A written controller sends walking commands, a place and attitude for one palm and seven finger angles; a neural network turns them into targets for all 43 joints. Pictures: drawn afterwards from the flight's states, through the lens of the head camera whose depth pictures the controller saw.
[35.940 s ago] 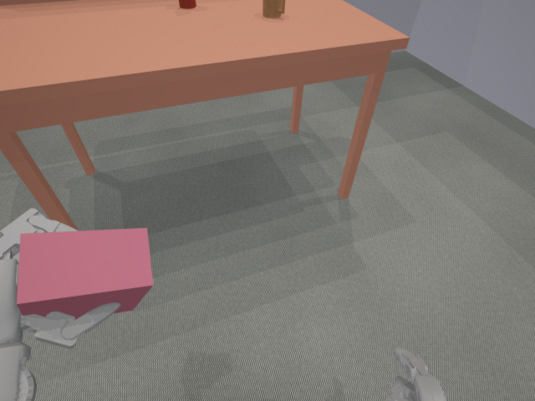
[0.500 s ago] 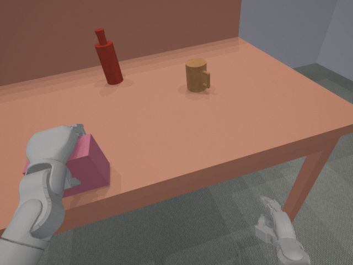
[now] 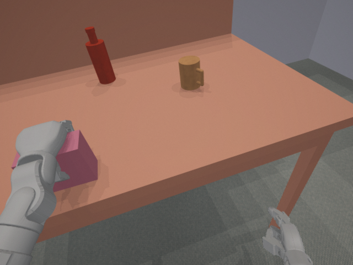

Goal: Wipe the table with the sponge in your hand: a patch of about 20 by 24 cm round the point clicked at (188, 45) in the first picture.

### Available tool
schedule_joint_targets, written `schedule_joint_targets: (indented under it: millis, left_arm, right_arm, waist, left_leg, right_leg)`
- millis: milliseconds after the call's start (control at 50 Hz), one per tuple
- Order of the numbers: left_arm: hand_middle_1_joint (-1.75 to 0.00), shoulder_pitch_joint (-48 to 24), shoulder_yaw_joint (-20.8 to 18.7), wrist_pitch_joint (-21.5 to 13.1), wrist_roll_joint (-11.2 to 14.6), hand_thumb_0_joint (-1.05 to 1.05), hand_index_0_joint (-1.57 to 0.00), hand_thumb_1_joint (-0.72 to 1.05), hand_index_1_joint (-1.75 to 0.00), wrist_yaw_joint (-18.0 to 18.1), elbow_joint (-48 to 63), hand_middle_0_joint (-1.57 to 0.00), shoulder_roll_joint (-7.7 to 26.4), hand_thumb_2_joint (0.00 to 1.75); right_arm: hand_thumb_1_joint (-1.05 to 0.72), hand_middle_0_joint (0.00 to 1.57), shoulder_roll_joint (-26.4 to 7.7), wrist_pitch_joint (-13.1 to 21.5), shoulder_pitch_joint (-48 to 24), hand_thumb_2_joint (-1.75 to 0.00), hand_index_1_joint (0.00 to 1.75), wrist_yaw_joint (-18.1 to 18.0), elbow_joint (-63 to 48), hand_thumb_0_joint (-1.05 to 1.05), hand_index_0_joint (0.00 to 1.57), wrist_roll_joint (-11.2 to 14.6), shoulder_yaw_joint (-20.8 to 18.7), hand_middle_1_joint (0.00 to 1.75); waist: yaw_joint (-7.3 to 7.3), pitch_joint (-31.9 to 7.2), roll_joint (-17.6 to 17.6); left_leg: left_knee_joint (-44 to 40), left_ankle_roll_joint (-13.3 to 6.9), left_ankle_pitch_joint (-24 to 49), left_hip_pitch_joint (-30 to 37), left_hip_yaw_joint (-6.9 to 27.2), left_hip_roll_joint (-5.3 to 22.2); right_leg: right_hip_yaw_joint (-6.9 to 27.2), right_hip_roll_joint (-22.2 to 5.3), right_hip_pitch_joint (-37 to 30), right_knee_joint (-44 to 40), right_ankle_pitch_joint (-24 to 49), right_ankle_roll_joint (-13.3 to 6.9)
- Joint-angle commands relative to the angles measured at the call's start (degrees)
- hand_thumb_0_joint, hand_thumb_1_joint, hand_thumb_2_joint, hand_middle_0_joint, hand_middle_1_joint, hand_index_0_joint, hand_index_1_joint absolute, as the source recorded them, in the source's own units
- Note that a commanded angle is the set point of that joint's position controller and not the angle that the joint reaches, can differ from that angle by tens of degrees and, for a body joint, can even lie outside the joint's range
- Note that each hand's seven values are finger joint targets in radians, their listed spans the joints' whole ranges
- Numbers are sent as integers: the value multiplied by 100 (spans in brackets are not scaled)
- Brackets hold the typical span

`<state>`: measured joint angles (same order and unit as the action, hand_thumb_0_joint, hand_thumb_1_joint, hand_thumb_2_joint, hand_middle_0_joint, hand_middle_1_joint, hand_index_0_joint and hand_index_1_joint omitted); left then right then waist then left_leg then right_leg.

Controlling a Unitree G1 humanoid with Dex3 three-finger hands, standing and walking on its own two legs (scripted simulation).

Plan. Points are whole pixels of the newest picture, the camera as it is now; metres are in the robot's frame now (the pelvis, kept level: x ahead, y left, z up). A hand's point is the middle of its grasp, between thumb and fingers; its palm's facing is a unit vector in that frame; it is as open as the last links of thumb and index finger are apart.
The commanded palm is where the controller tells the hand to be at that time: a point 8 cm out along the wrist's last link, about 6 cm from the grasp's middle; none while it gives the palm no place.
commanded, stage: wipe forward along the first lane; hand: left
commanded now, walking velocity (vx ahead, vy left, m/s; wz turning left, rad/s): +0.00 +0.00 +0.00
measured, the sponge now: (64, 168) +0.27 +0.32 +0.11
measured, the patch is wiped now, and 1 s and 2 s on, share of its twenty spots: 0.45 0.55 0.65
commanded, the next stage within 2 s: slide across to the middle lane in 1.38 s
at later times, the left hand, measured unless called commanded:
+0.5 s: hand (60, 138) +0.33 +0.34 +0.15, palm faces +0.01 +0.00 -1.00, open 10.0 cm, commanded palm +0.30 +0.33 +0.18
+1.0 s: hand (59, 130) +0.35 +0.36 +0.15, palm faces -0.03 +0.00 -1.00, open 10.0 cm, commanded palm +0.34 +0.35 +0.17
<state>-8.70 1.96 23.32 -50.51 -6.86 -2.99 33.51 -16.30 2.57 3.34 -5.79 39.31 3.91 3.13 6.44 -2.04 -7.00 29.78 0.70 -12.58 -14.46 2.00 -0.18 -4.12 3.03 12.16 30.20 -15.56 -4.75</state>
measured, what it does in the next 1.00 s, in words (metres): stands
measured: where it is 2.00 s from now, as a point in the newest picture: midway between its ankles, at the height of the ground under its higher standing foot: outside the picture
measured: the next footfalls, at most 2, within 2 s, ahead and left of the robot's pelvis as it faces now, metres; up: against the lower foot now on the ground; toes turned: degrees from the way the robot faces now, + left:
none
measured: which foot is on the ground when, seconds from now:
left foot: down 0.00-1.00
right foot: down 0.00-1.00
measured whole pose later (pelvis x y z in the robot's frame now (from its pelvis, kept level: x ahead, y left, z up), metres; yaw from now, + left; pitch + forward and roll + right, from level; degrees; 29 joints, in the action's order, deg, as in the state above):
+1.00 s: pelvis +0.01 +0.02 +0.00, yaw +1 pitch +2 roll -1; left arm -27.1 1.2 17.3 -54.5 -7.6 -27.6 35.4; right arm -17.0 -3.2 9.4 -4.7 37.9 5.1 2.6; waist 2.8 -4.3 -5.2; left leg 31.1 -0.9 -13.3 -19.8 2.5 -1.2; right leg -4.5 2.2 16.1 28.9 -15.2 -3.1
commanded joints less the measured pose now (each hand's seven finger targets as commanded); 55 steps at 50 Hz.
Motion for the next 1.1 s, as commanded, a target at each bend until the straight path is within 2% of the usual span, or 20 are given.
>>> schedule_joint_targets:
  millis: [0,160,240,360,440,500,540,580,640,700,740,780,820,840,860,900,940,1000,1040,1080]
  left_arm:
    - [-160,-1566,-586,-109,-143,0,-120,10,-160,92,164,-120,1242,130]
    - [-160,-1890,-352,-176,-232,0,-120,10,-160,61,-170,-120,1033,130]
    - [-160,-1918,-631,-166,-218,0,-120,10,-160,69,-501,-120,1390,130]
    - [-160,-2202,-226,-160,-332,0,-120,10,-160,10,-839,-120,1012,130]
    - [-160,-1962,-492,-247,-322,0,-120,10,-160,28,-791,-120,1230,130]
    - [-160,-1985,-226,-244,-302,0,-120,10,-160,40,-914,-120,884,130]
    - [-160,-2281,-374,-256,-330,0,-120,10,-160,79,-976,-120,1130,130]
    - [-160,-2276,-202,-269,-378,0,-120,10,-160,102,-1043,-120,918,130]
    - [-160,-2341,-472,-237,-384,0,-120,10,-160,115,-1327,-120,1288,130]
    - [-160,-2289,-225,-218,-447,0,-120,10,-160,69,-1551,-120,1025,130]
    - [-160,-2401,-450,-263,-470,0,-120,10,-160,54,-1618,-120,1335,130]
    - [-160,-2406,-324,-284,-519,0,-120,10,-160,21,-1845,-120,1199,130]
    - [-160,-2526,-230,-360,-509,0,-120,10,-160,-18,-1822,-120,1141,130]
    - [-160,-2527,-513,-398,-504,0,-120,10,-160,-8,-1867,-120,1472,130]
    - [-160,-2749,-234,-405,-546,0,-120,10,-160,-23,-1963,-120,1228,130]
    - [-160,-3022,-299,-473,-564,0,-120,10,-160,-19,-2283,-120,1391,130]
    - [-160,-3138,-676,-576,-574,0,-120,10,-160,-11,-2488,-120,1893,130]
    - [-160,-3382,-261,-679,-664,0,-120,10,-160,-56,-2714,-120,1495,130]
    - [-160,-3676,-474,-790,-680,0,-120,10,-160,-60,-2856,-120,1816,130]
    - [-160,-3835,-347,-896,-721,0,-120,10,-160,-55,-3059,-120,1723,130]
  right_arm:
    - [-90,20,-508,334,-1077,-90,30,-7,-994,0,20,11,-224,30]
    - [-90,20,-526,233,-856,-90,30,32,-1088,0,20,31,-243,30]
    - [-90,20,-595,145,-836,-90,30,45,-1043,0,20,56,-267,30]
    - [-90,20,-605,31,-578,-90,30,75,-1079,0,20,75,-273,30]
    - [-90,20,-629,-18,-630,-90,30,127,-1123,0,20,87,-299,30]
    - [-90,20,-624,-92,-476,-90,30,144,-1113,0,20,93,-306,30]
    - [-90,20,-646,-90,-531,-90,30,131,-1075,0,20,116,-297,30]
    - [-90,20,-632,-88,-433,-90,30,137,-1078,0,20,122,-316,30]
    - [-90,20,-697,-146,-446,-90,30,127,-1027,0,20,108,-311,30]
    - [-90,20,-689,-204,-323,-90,30,129,-1020,0,20,111,-334,30]
    - [-90,20,-716,-213,-365,-90,30,126,-1024,0,20,110,-325,30]
    - [-90,20,-719,-251,-225,-90,30,125,-989,0,20,119,-329,30]
    - [-90,20,-731,-286,-205,-90,30,131,-1015,0,20,123,-342,30]
    - [-90,20,-741,-277,-240,-90,30,120,-1023,0,20,117,-337,30]
    - [-90,20,-726,-293,-168,-90,30,103,-1015,0,20,116,-325,30]
    - [-90,20,-769,-296,-71,-90,30,80,-937,0,20,127,-345,30]
    - [-90,20,-816,-296,-25,-90,30,49,-917,0,20,112,-355,30]
    - [-90,20,-792,-321,121,-90,30,55,-900,0,20,135,-378,30]
    - [-90,20,-819,-304,199,-90,30,44,-884,0,20,133,-391,30]
    - [-90,20,-823,-312,349,-90,30,29,-835,0,20,140,-418,30]
  waist:
    - [-83,-676,825]
    - [-134,-877,757]
    - [-145,-763,839]
    - [-246,-879,876]
    - [-173,-928,779]
    - [-254,-800,921]
    - [-281,-723,854]
    - [-289,-840,899]
    - [-266,-776,893]
    - [-311,-808,887]
    - [-296,-805,825]
    - [-379,-772,1060]
    - [-389,-822,862]
    - [-347,-815,762]
    - [-426,-748,845]
    - [-473,-650,866]
    - [-426,-716,911]
    - [-523,-756,676]
    - [-536,-831,694]
    - [-601,-900,805]
  left_leg:
    - [-173,-280,365,220,-69,-260]
    - [-192,-313,451,170,-58,-273]
    - [-195,-307,345,63,-38,-252]
    - [-206,-343,415,48,-30,-268]
    - [-204,-340,549,71,27,-235]
    - [-260,-358,518,45,19,-238]
    - [-288,-347,344,29,66,-221]
    - [-269,-354,430,73,36,-238]
    - [-272,-346,364,-41,58,-242]
    - [-267,-356,426,-3,4,-249]
    - [-260,-359,360,-69,48,-236]
    - [-231,-368,423,-105,-20,-236]
    - [-228,-372,418,-82,-24,-248]
    - [-229,-377,371,-124,9,-243]
    - [-244,-385,313,-144,-17,-259]
    - [-245,-385,154,-202,-20,-248]
    - [-213,-390,150,-300,0,-251]
    - [-227,-400,198,-228,-36,-257]
    - [-220,-410,146,-271,29,-238]
    - [-184,-426,128,-288,-15,-248]
  right_leg:
    - [657,-426,114,-886,372,259]
    - [517,-393,71,-751,646,223]
    - [561,-361,128,-775,579,228]
    - [362,-331,172,-714,673,223]
    - [393,-306,107,-665,889,175]
    - [239,-275,218,-690,816,219]
    - [302,-260,344,-732,570,181]
    - [226,-257,310,-695,630,203]
    - [315,-249,275,-724,636,168]
    - [206,-235,282,-721,686,196]
    - [311,-235,285,-741,627,158]
    - [228,-233,302,-725,732,209]
    - [244,-234,315,-729,755,205]
    - [323,-233,291,-760,681,169]
    - [260,-233,348,-766,589,190]
    - [293,-230,466,-815,411,211]
    - [406,-243,378,-834,430,186]
    - [303,-239,485,-821,443,193]
    - [374,-242,485,-837,385,161]
    - [377,-254,471,-841,392,194]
